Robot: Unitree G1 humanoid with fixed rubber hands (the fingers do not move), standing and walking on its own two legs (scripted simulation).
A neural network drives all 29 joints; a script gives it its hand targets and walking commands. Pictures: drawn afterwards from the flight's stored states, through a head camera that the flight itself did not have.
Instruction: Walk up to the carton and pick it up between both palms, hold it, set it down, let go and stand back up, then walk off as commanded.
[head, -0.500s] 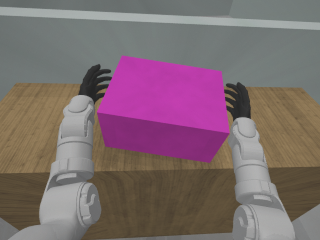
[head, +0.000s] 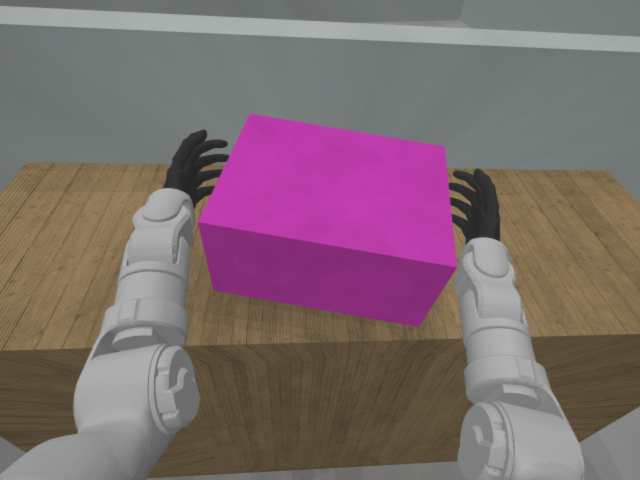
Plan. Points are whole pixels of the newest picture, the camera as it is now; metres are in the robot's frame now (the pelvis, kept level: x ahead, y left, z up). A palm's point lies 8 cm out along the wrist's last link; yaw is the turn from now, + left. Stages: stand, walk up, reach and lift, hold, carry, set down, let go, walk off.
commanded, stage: set down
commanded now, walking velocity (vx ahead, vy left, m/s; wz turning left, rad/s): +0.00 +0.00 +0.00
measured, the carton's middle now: (331, 216) +0.44 -0.02 +0.10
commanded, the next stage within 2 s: none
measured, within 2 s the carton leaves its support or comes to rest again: neither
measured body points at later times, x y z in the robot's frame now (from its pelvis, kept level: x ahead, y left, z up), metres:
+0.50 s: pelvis +0.01 +0.00 +0.00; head +0.01 +0.02 +0.45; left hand +0.46 +0.16 +0.15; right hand +0.39 -0.22 +0.13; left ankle -0.01 +0.14 -0.75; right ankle -0.01 -0.13 -0.75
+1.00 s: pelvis +0.03 +0.01 +0.00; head +0.04 +0.02 +0.45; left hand +0.49 +0.15 +0.14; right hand +0.41 -0.23 +0.12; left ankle -0.01 +0.14 -0.75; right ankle -0.01 -0.13 -0.75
